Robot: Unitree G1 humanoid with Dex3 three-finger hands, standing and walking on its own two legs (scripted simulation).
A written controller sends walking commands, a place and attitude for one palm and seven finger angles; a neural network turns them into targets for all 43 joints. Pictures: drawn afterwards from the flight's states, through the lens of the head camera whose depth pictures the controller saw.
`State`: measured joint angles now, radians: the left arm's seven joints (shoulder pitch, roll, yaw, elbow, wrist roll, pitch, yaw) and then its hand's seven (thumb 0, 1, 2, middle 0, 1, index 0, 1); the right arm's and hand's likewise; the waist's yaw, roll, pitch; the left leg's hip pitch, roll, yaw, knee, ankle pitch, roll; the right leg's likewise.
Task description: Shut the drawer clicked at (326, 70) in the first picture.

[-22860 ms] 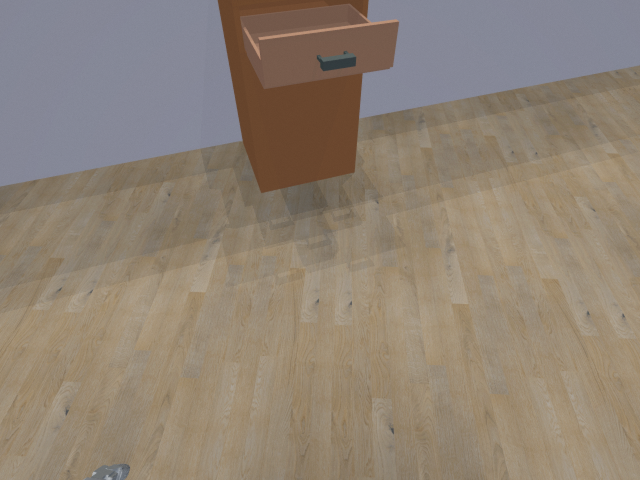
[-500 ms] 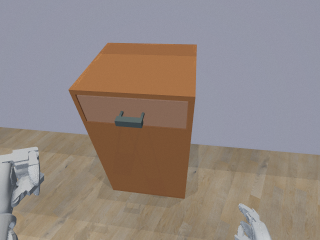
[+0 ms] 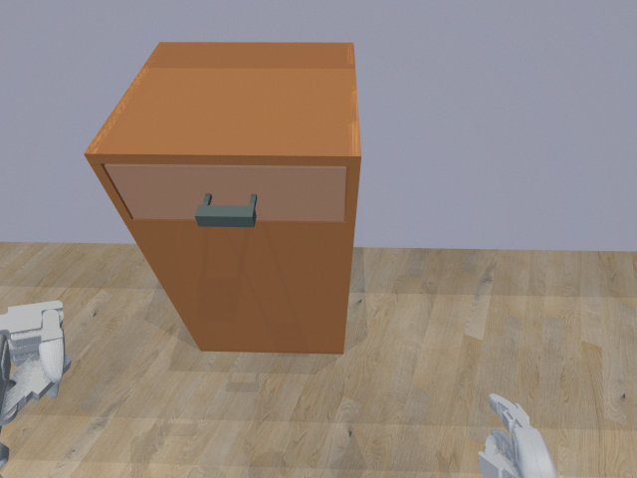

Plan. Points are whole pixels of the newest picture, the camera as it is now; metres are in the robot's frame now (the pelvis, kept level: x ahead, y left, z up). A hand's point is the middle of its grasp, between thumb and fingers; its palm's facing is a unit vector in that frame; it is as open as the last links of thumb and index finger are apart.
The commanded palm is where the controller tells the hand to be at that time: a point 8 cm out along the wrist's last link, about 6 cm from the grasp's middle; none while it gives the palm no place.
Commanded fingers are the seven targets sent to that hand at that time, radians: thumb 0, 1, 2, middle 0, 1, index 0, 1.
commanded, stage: step back with the hand held close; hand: left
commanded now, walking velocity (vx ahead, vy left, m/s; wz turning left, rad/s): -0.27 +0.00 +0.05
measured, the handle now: (228, 207) +0.57 +0.20 -0.04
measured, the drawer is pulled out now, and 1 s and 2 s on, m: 0.00 0.00 0.00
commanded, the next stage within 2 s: stop stepping back and stand still in 1.36 s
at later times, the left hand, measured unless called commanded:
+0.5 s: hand out of the picture +0.12 +0.25 +0.16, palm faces +0.42 -0.79 -0.45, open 3.2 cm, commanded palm +0.05 +0.29 +0.17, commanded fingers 0.00 0.90 0.90 -1.40 -1.60 -1.40 -1.60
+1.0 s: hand out of the picture +0.05 +0.25 +0.17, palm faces +0.46 -0.73 -0.50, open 3.2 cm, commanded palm -0.01 +0.28 +0.17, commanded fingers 0.00 0.90 0.90 -1.40 -1.60 -1.40 -1.60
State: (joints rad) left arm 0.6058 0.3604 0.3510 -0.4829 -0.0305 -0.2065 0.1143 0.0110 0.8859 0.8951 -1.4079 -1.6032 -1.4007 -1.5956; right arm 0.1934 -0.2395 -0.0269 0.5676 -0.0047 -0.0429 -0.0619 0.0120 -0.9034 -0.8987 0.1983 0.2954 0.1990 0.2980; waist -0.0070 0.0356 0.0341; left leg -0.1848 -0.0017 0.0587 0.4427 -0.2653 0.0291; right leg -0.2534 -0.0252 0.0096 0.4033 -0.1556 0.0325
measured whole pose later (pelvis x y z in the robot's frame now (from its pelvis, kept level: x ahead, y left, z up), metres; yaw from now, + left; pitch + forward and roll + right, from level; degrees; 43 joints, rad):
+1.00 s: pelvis -0.12 -0.01 -0.02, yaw +4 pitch +3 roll -4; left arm 0.62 0.42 0.47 -0.61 -0.01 -0.33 0.15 0.01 0.88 0.89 -1.41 -1.60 -1.40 -1.60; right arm 0.24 -0.18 -0.03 0.60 -0.02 -0.14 -0.05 0.01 -0.90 -0.90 0.20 0.30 0.20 0.30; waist -0.01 0.02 -0.02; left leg -0.53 0.05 -0.01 0.61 -0.14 0.03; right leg -0.31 0.10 0.04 0.73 -0.34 0.02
